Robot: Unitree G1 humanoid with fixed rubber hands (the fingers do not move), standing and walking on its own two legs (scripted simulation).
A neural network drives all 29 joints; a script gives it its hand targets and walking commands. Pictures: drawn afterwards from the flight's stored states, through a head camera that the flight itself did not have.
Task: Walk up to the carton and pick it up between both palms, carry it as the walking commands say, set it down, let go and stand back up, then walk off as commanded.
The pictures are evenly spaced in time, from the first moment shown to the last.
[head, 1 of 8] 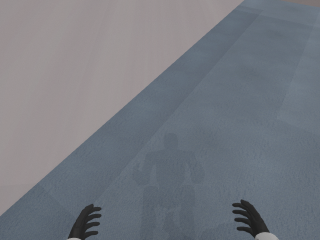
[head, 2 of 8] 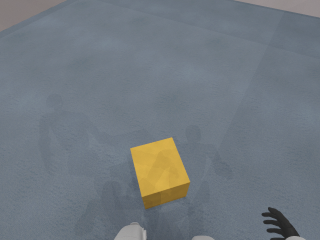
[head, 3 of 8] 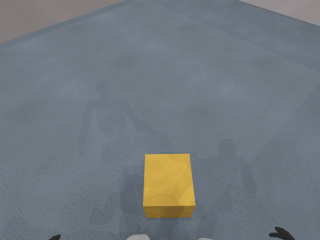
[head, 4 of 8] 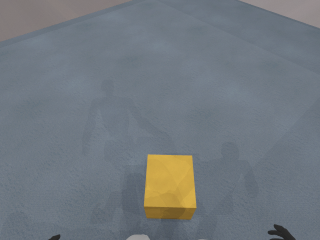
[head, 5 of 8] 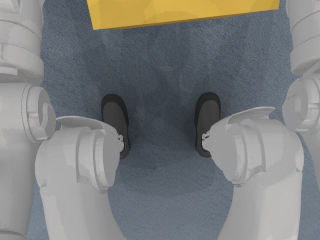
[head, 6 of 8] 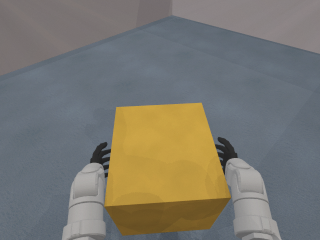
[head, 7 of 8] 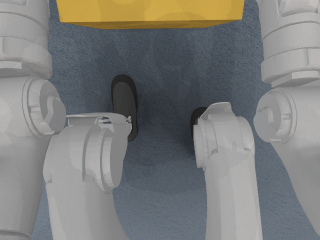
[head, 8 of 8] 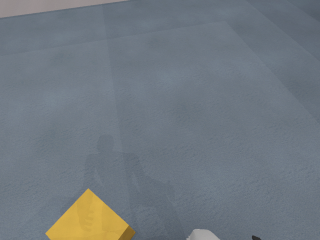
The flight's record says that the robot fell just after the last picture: no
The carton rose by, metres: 0.69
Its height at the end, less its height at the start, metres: +0.00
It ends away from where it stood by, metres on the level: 0.12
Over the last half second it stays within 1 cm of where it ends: yes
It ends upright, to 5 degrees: yes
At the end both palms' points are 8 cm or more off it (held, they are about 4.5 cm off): yes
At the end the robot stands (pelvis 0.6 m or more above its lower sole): yes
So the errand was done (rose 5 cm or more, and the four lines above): yes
